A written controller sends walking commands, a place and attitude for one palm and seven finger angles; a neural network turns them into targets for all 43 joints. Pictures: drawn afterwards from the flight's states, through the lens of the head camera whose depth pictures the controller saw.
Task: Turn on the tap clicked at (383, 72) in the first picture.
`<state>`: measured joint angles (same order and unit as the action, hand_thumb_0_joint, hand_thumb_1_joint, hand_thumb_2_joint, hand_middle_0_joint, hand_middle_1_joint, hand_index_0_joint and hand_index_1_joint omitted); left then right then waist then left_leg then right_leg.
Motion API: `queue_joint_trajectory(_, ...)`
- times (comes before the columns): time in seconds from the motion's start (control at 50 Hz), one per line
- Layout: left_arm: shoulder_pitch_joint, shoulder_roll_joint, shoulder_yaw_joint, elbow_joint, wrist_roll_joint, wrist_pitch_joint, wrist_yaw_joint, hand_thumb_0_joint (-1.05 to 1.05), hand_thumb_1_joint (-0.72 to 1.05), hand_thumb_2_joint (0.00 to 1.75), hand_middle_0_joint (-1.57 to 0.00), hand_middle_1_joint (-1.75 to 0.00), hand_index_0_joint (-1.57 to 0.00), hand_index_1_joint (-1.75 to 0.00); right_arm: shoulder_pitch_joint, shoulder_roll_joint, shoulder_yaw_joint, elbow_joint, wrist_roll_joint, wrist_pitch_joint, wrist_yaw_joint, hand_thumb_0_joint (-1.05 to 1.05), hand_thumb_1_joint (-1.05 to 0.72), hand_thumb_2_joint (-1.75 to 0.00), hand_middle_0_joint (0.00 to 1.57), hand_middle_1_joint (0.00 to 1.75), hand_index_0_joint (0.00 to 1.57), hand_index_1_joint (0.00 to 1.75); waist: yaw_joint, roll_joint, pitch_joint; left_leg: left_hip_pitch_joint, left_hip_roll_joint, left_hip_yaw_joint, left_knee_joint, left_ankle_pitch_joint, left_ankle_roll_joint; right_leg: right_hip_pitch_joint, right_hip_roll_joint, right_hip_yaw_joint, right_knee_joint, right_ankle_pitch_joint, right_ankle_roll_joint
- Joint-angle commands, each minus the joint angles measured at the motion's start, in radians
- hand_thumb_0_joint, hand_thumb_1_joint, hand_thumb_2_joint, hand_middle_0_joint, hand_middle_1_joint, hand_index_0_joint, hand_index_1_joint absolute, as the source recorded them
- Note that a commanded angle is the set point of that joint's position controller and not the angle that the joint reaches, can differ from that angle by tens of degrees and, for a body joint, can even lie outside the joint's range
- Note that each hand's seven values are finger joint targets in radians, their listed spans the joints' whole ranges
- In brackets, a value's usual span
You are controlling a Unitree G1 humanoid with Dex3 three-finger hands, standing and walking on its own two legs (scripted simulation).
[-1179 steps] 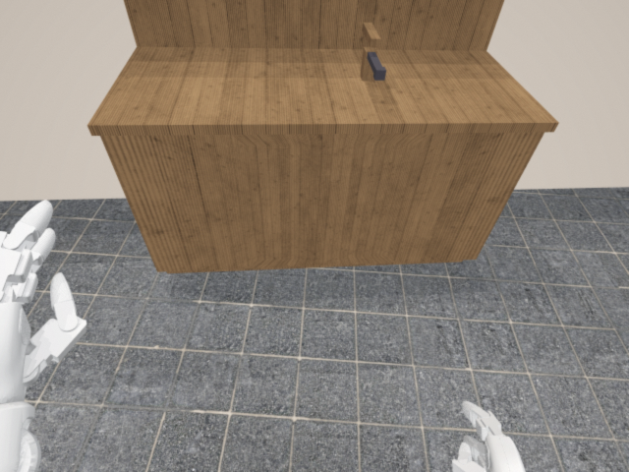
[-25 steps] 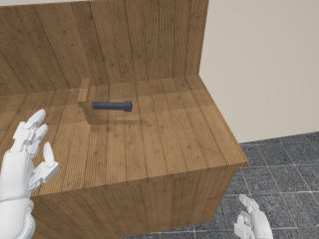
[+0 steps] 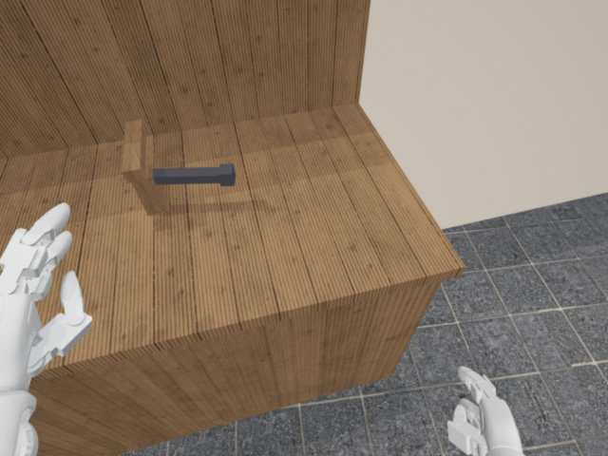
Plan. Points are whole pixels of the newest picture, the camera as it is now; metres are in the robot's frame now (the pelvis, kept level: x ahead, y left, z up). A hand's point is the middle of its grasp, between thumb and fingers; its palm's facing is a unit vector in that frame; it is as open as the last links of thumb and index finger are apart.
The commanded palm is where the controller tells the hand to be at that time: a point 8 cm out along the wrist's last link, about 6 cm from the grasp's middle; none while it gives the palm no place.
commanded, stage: step back with the hand held close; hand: left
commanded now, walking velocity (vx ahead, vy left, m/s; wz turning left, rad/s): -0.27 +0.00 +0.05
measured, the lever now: (227, 174) +0.55 +0.19 +0.03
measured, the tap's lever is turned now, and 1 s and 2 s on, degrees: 77 77 77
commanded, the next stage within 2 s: stop stepping back and stand still in 0.96 s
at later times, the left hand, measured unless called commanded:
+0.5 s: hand (31, 380) +0.15 +0.25 +0.15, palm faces +0.39 -0.84 -0.38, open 7.5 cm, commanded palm +0.09 +0.29 +0.18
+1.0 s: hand out of the picture +0.08 +0.23 +0.16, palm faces +0.37 -0.83 -0.42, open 7.4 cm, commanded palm +0.00 +0.27 +0.18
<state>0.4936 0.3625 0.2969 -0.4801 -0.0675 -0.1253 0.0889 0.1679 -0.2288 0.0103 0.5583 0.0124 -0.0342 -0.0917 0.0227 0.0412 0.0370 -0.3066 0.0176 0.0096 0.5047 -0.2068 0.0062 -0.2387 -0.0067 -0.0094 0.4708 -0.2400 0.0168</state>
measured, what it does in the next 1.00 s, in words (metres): walks backwards: right foot, then left foot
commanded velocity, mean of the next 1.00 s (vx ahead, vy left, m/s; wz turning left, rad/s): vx -0.35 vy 0.00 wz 0.01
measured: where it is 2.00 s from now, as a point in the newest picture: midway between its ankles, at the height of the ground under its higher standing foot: outside the picture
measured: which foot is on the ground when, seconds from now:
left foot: down 0.00-0.72, up 0.74-0.94, down 0.96-1.00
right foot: down 0.00-0.48, up 0.50-0.68, down 0.70-0.98, up 1.00-1.00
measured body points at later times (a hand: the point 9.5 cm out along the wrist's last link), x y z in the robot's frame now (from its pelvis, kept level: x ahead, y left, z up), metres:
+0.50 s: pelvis -0.06 +0.01 -0.02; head -0.04 +0.03 +0.43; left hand +0.13 +0.29 +0.17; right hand +0.12 -0.23 -0.09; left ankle +0.04 +0.11 -0.74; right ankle +0.00 -0.13 -0.73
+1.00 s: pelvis -0.15 -0.01 -0.01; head -0.10 +0.01 +0.43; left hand +0.05 +0.28 +0.18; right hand +0.06 -0.25 -0.08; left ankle -0.16 +0.11 -0.74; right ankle -0.09 -0.12 -0.73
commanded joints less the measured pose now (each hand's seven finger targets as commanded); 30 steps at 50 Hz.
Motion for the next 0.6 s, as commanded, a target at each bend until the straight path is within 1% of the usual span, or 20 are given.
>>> queue_joint_trajectory(0.0, -0.043, 0.239, 0.215, -0.290, -0.006, -0.088, 0.051, 0.00, 0.90, 0.90, -0.20, -0.30, -0.20, -0.30, -0.117, -0.114, -0.046, -0.169, -0.005, -0.061, -0.010, 0.00, -0.90, -0.90, 0.20, 0.30, 0.20, 0.30, 0.021, 0.080, -0.211, 0.077, 0.092, -0.115, -0.091, 0.148, 0.035, 0.014, -0.049, 0.017, -0.011, 0.184, -0.022)
queue_joint_trajectory(0.04, -0.026, 0.206, 0.194, -0.267, -0.005, -0.092, 0.054, 0.00, 0.90, 0.90, -0.20, -0.30, -0.20, -0.30, -0.101, -0.116, -0.048, -0.166, -0.006, -0.069, -0.010, 0.00, -0.90, -0.90, 0.20, 0.30, 0.20, 0.30, 0.016, 0.112, -0.187, 0.032, 0.101, -0.138, -0.121, 0.039, 0.038, 0.002, -0.032, 0.008, 0.006, 0.107, -0.017)
queue_joint_trajectory(0.12, -0.028, 0.154, 0.152, -0.220, 0.006, -0.091, 0.057, 0.00, 0.90, 0.90, -0.20, -0.30, -0.20, -0.30, -0.081, -0.123, -0.048, -0.152, -0.003, -0.088, -0.013, 0.00, -0.90, -0.90, 0.20, 0.30, 0.20, 0.30, 0.001, 0.117, -0.148, -0.041, 0.113, -0.172, -0.178, -0.219, 0.047, -0.020, -0.014, 0.006, 0.022, 0.007, -0.012)
queue_joint_trajectory(0.16, -0.035, 0.153, 0.151, -0.199, 0.010, -0.091, 0.061, 0.00, 0.90, 0.90, -0.20, -0.30, -0.20, -0.30, -0.077, -0.125, -0.048, -0.148, -0.003, -0.097, -0.014, 0.00, -0.90, -0.90, 0.20, 0.30, 0.20, 0.30, 0.000, 0.065, -0.133, -0.070, 0.115, -0.182, -0.175, -0.280, 0.052, -0.032, -0.017, 0.014, 0.013, -0.011, -0.009)
queue_joint_trajectory(0.2, -0.061, 0.167, 0.154, -0.199, 0.012, -0.087, 0.065, 0.00, 0.90, 0.90, -0.20, -0.30, -0.20, -0.30, -0.078, -0.126, -0.049, -0.141, -0.003, -0.100, -0.016, 0.00, -0.90, -0.90, 0.20, 0.30, 0.20, 0.30, -0.005, 0.008, -0.128, -0.061, 0.098, -0.158, -0.135, -0.282, 0.045, -0.064, -0.043, 0.040, -0.024, -0.028, -0.020)
queue_joint_trajectory(0.22, -0.072, 0.146, 0.130, -0.192, 0.013, -0.087, 0.066, 0.00, 0.90, 0.90, -0.20, -0.30, -0.20, -0.30, -0.075, -0.121, -0.046, -0.137, -0.004, -0.099, -0.016, 0.00, -0.90, -0.90, 0.20, 0.30, 0.20, 0.30, -0.008, -0.018, -0.118, -0.071, 0.089, -0.145, -0.104, -0.298, 0.043, -0.084, -0.059, 0.053, -0.046, -0.060, -0.026)
queue_joint_trajectory(0.26, -0.101, 0.163, 0.132, -0.196, 0.015, -0.087, 0.071, 0.00, 0.90, 0.90, -0.20, -0.30, -0.20, -0.30, -0.077, -0.119, -0.048, -0.131, -0.004, -0.101, -0.016, 0.00, -0.90, -0.90, 0.20, 0.30, 0.20, 0.30, -0.010, -0.104, -0.109, -0.036, 0.055, -0.105, 0.022, -0.289, 0.029, -0.173, -0.118, 0.108, -0.114, -0.131, -0.057)
queue_joint_trajectory(0.28, -0.114, 0.171, 0.134, -0.209, 0.015, -0.087, 0.075, 0.00, 0.90, 0.90, -0.20, -0.30, -0.20, -0.30, -0.074, -0.116, -0.049, -0.123, -0.004, -0.101, -0.015, 0.00, -0.90, -0.90, 0.20, 0.30, 0.20, 0.30, -0.014, -0.149, -0.116, 0.010, 0.035, -0.076, 0.125, -0.253, 0.017, -0.229, -0.166, 0.143, -0.146, -0.135, -0.085)
queue_joint_trajectory(0.3, -0.130, 0.206, 0.156, -0.237, 0.013, -0.084, 0.083, 0.00, 0.90, 0.90, -0.20, -0.30, -0.20, -0.30, -0.064, -0.118, -0.050, -0.109, -0.007, -0.098, -0.013, 0.00, -0.90, -0.90, 0.20, 0.30, 0.20, 0.30, -0.020, -0.165, -0.139, 0.043, 0.013, -0.058, 0.200, -0.214, 0.003, -0.252, -0.207, 0.167, -0.154, -0.106, -0.117)
queue_joint_trajectory(0.32, -0.131, 0.179, 0.134, -0.247, 0.013, -0.085, 0.083, 0.00, 0.90, 0.90, -0.20, -0.30, -0.20, -0.30, -0.063, -0.103, -0.044, -0.106, -0.007, -0.095, -0.009, 0.00, -0.90, -0.90, 0.20, 0.30, 0.20, 0.30, -0.025, -0.163, -0.154, 0.038, 0.009, -0.040, 0.235, -0.176, 0.002, -0.231, -0.235, 0.162, -0.136, -0.019, -0.129)
queue_joint_trajectory(0.34, -0.132, 0.193, 0.146, -0.268, 0.013, -0.087, 0.088, 0.00, 0.90, 0.90, -0.20, -0.30, -0.20, -0.30, -0.067, -0.104, -0.042, -0.114, -0.008, -0.094, -0.005, 0.00, -0.90, -0.90, 0.20, 0.30, 0.20, 0.30, -0.027, -0.157, -0.161, 0.026, 0.009, -0.043, 0.233, -0.142, 0.002, -0.211, -0.243, 0.153, -0.105, 0.063, -0.129)
queue_joint_trajectory(0.38, -0.101, 0.205, 0.170, -0.297, 0.009, -0.091, 0.091, 0.00, 0.90, 0.90, -0.20, -0.30, -0.20, -0.30, -0.079, -0.116, -0.046, -0.129, -0.006, -0.091, -0.001, 0.00, -0.90, -0.90, 0.20, 0.30, 0.20, 0.30, -0.024, -0.080, -0.166, -0.003, 0.043, -0.104, 0.120, -0.122, 0.020, -0.182, -0.190, 0.101, -0.008, 0.104, -0.100)
queue_joint_trajectory(0.4, -0.080, 0.232, 0.198, -0.323, 0.008, -0.090, 0.094, 0.00, 0.90, 0.90, -0.20, -0.30, -0.20, -0.30, -0.090, -0.133, -0.051, -0.136, -0.007, -0.087, -0.003, 0.00, -0.90, -0.90, 0.20, 0.30, 0.20, 0.30, -0.021, 0.030, -0.164, -0.020, 0.083, -0.170, 0.011, -0.145, 0.036, -0.176, -0.135, 0.059, 0.058, 0.049, -0.073)
queue_joint_trajectory(0.44, -0.072, 0.204, 0.197, -0.377, 0.017, -0.106, 0.093, 0.00, 0.90, 0.90, -0.20, -0.30, -0.20, -0.30, -0.091, -0.129, -0.048, -0.149, -0.011, -0.096, 0.001, 0.00, -0.90, -0.90, 0.20, 0.30, 0.20, 0.30, -0.009, 0.267, -0.153, -0.106, 0.201, -0.358, -0.244, -0.368, 0.085, -0.135, 0.019, -0.008, 0.254, -0.140, -0.011)
queue_joint_trajectory(0.46, -0.081, 0.201, 0.208, -0.366, 0.030, -0.112, 0.094, 0.00, 0.90, 0.90, -0.20, -0.30, -0.20, -0.30, -0.079, -0.127, -0.054, -0.134, -0.023, -0.103, 0.003, 0.00, -0.90, -0.90, 0.20, 0.30, 0.20, 0.30, -0.018, 0.301, -0.134, -0.198, 0.255, -0.425, -0.345, -0.516, 0.117, -0.081, 0.057, 0.010, 0.407, -0.210, -0.005)
queue_joint_trajectory(0.48, -0.094, 0.195, 0.212, -0.338, 0.043, -0.116, 0.094, 0.00, 0.90, 0.90, -0.20, -0.30, -0.20, -0.30, -0.073, -0.129, -0.060, -0.120, -0.027, -0.106, 0.007, 0.00, -0.90, -0.90, 0.20, 0.30, 0.20, 0.30, -0.022, 0.294, -0.114, -0.293, 0.286, -0.436, -0.383, -0.598, 0.140, -0.030, 0.073, 0.027, 0.537, -0.210, -0.003)
queue_joint_trajectory(0.5, -0.095, 0.215, 0.226, -0.329, 0.038, -0.114, 0.095, 0.00, 0.90, 0.90, -0.20, -0.30, -0.20, -0.30, -0.058, -0.115, -0.060, -0.115, -0.029, -0.110, 0.011, 0.00, -0.90, -0.90, 0.20, 0.30, 0.20, 0.30, -0.025, 0.246, -0.113, -0.227, 0.280, -0.438, -0.347, -0.487, 0.148, -0.115, 0.054, 0.051, 0.552, -0.218, -0.007)
queue_joint_trajectory(0.52, -0.079, 0.187, 0.204, -0.315, 0.033, -0.114, 0.093, 0.00, 0.90, 0.90, -0.20, -0.30, -0.20, -0.30, -0.035, -0.103, -0.061, -0.099, -0.026, -0.114, 0.019, 0.00, -0.90, -0.90, 0.20, 0.30, 0.20, 0.30, -0.021, 0.188, -0.136, -0.102, 0.258, -0.380, -0.276, -0.324, 0.143, -0.187, 0.039, 0.058, 0.500, -0.223, -0.013)
queue_joint_trajectory(0.54, -0.072, 0.167, 0.184, -0.310, 0.027, -0.112, 0.092, 0.00, 0.90, 0.90, -0.20, -0.30, -0.20, -0.30, -0.036, -0.106, -0.064, -0.098, -0.020, -0.121, 0.024, 0.00, -0.90, -0.90, 0.20, 0.30, 0.20, 0.30, -0.014, 0.152, -0.154, -0.019, 0.238, -0.331, -0.239, -0.238, 0.132, -0.212, 0.034, 0.042, 0.429, -0.224, -0.013)
queue_joint_trajectory(0.58, -0.021, 0.144, 0.166, -0.273, 0.013, -0.105, 0.089, 0.00, 0.90, 0.90, -0.20, -0.30, -0.20, -0.30, -0.030, -0.103, -0.056, -0.090, -0.016, -0.124, 0.029, 0.00, -0.90, -0.90, 0.20, 0.30, 0.20, 0.30, -0.013, 0.161, -0.180, 0.027, 0.219, -0.289, -0.224, -0.202, 0.111, -0.171, 0.036, 0.033, 0.253, -0.212, -0.018)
